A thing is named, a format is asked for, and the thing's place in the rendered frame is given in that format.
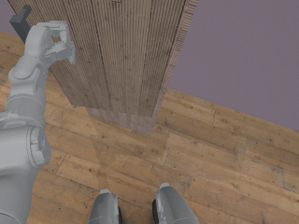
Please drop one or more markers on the right robot thigh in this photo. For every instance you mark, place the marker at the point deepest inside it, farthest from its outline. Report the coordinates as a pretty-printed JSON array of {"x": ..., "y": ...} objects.
[{"x": 175, "y": 208}]

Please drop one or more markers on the robot left upper arm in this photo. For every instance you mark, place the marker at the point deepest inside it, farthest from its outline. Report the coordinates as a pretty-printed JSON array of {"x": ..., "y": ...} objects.
[{"x": 23, "y": 151}]

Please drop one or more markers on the right robot shin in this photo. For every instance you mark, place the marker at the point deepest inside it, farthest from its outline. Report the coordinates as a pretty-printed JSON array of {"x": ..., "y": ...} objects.
[{"x": 161, "y": 217}]

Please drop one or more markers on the robot left hand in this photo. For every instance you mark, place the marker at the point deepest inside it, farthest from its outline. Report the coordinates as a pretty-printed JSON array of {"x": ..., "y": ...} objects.
[{"x": 39, "y": 43}]

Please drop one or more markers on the handle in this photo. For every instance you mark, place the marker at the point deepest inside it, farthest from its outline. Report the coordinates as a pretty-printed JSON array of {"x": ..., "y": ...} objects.
[{"x": 20, "y": 24}]

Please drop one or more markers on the robot left forearm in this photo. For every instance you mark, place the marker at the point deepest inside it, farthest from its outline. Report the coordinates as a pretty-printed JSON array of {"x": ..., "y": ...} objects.
[{"x": 26, "y": 101}]

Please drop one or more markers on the cupboard door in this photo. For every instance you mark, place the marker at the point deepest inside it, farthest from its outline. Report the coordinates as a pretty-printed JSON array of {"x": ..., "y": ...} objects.
[{"x": 122, "y": 49}]

